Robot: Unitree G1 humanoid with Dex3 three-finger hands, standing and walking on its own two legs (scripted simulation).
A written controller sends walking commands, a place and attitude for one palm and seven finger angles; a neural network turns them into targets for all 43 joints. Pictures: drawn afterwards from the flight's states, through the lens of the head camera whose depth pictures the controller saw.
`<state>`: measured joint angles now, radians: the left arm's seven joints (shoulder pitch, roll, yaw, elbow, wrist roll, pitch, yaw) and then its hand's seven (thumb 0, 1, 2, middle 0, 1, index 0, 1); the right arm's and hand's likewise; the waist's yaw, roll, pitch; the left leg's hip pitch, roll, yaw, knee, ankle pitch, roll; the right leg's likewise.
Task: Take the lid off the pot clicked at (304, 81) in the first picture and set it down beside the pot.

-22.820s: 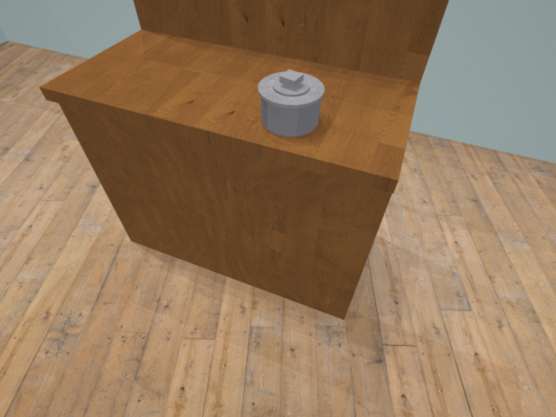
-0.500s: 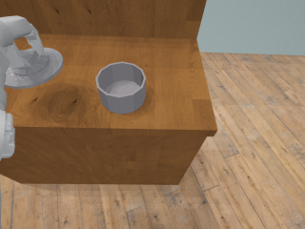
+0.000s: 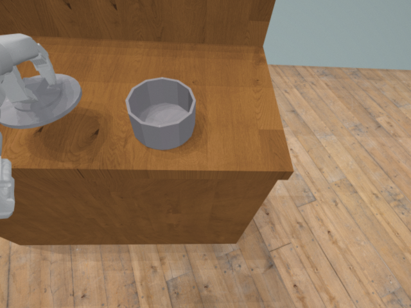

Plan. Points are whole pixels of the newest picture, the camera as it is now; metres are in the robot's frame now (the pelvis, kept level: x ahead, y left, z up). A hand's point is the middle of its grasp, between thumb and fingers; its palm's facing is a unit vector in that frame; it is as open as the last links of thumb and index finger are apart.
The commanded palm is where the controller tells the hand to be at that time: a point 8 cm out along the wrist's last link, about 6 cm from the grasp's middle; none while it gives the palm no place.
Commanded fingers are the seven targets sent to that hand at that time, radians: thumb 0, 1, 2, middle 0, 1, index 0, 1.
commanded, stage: lower the lid onto the table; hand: left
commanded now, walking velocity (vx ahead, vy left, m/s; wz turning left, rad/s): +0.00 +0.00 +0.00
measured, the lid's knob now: (31, 87) +0.51 +0.30 +0.13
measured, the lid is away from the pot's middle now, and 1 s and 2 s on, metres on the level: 0.23 0.22 0.23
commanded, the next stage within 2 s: open the fingers wide in 1.10 s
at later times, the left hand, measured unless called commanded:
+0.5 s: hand (34, 100) +0.48 +0.29 +0.12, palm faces -0.48 -0.09 -0.87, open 7.7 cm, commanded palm +0.53 +0.29 +0.19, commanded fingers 0.00 0.67 0.96 -0.83 -1.07 -0.80 -1.03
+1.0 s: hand (45, 110) +0.49 +0.29 +0.08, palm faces -0.51 -0.12 -0.85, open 7.7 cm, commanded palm +0.54 +0.29 +0.15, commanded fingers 0.00 0.67 0.96 -0.83 -1.07 -0.80 -1.03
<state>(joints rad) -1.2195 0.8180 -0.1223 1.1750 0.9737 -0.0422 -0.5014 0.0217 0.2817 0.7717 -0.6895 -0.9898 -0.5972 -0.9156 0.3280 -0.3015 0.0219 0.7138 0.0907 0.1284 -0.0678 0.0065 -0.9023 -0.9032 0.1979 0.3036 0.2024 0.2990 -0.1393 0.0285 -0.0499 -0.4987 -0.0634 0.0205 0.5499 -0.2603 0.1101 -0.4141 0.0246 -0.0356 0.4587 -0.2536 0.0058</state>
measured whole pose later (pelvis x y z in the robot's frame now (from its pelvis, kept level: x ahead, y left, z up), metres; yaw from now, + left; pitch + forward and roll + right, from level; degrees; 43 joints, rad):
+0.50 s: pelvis +0.00 +0.01 -0.01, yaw +0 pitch +14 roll -4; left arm -1.21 0.78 -0.14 1.20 0.99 -0.10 -0.48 0.02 0.29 0.77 -0.69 -0.99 -0.60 -0.91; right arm 0.36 -0.29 0.01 0.73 0.08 0.13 -0.08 0.01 -0.90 -0.90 0.20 0.30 0.20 0.30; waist -0.14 0.03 -0.06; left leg -0.58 -0.07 0.02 0.61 -0.28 0.12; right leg -0.49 0.02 -0.03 0.51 -0.27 0.01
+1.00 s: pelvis +0.00 +0.01 -0.01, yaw -2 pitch +16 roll -4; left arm -1.18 0.82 -0.09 1.27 1.01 -0.12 -0.43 0.02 0.29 0.77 -0.69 -0.99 -0.59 -0.91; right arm 0.39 -0.29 0.03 0.74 0.08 0.13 -0.10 0.01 -0.90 -0.90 0.20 0.30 0.20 0.30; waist -0.17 0.03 -0.08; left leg -0.65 -0.04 0.04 0.68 -0.32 0.12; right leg -0.56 0.04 -0.02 0.57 -0.29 0.01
